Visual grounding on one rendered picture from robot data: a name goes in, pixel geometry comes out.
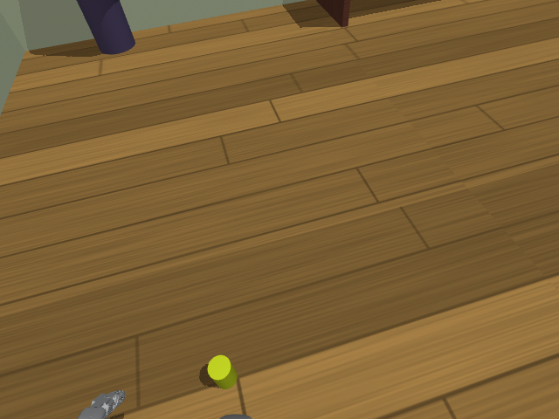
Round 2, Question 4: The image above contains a left robot hand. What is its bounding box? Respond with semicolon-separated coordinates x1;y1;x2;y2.
77;390;126;419

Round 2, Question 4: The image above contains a can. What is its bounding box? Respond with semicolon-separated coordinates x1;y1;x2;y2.
208;355;238;389

